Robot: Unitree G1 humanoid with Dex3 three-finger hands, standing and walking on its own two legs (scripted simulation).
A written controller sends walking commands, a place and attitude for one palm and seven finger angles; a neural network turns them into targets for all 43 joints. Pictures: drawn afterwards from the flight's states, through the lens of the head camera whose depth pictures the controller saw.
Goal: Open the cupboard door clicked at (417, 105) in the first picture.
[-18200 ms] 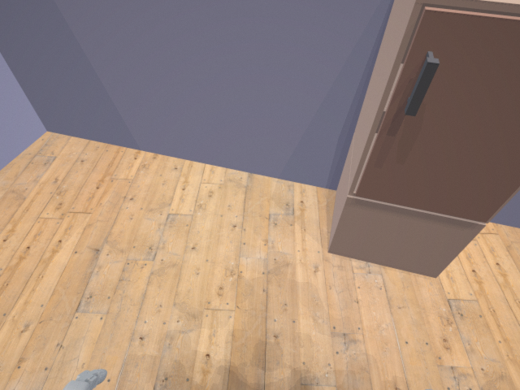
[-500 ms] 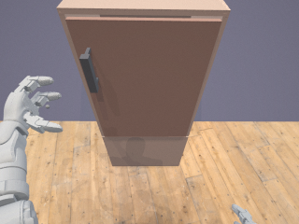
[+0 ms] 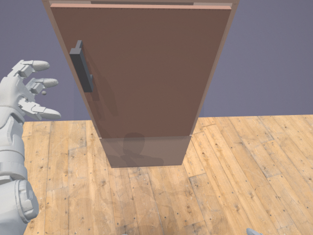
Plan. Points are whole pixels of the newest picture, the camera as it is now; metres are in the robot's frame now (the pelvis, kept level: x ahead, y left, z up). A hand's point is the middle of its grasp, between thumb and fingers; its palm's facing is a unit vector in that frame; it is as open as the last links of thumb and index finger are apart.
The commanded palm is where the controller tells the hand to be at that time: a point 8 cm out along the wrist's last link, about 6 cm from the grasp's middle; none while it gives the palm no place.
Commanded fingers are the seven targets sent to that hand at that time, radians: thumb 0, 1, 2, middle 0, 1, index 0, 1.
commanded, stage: move the hooked fingers beside the handle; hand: left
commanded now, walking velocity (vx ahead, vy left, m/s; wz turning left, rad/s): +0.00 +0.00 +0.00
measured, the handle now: (84, 67) +0.53 +0.21 +0.12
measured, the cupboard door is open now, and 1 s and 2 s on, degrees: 0 0 0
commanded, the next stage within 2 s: slide the fingers in behind the handle in 1.24 s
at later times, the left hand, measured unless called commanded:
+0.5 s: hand (50, 79) +0.46 +0.28 +0.13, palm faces +0.06 -1.00 +0.00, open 14.0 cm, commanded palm +0.44 +0.33 +0.12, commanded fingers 0.00 -0.50 0.30 -0.30 -1.20 -0.30 -1.20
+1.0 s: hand (50, 82) +0.46 +0.28 +0.13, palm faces +0.06 -1.00 +0.01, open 14.0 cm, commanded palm +0.44 +0.33 +0.12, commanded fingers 0.00 -0.50 0.30 -0.30 -1.20 -0.30 -1.20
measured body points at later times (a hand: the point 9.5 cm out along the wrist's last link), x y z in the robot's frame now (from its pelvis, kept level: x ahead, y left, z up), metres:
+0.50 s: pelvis +0.00 +0.00 -0.01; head +0.08 +0.01 +0.44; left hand +0.45 +0.33 +0.14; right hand +0.03 -0.28 -0.11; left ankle +0.01 +0.11 -0.72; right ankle -0.01 -0.12 -0.72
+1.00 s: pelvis +0.01 +0.01 -0.01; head +0.08 +0.02 +0.44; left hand +0.45 +0.33 +0.13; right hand +0.05 -0.27 -0.11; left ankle +0.01 +0.11 -0.72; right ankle -0.01 -0.12 -0.72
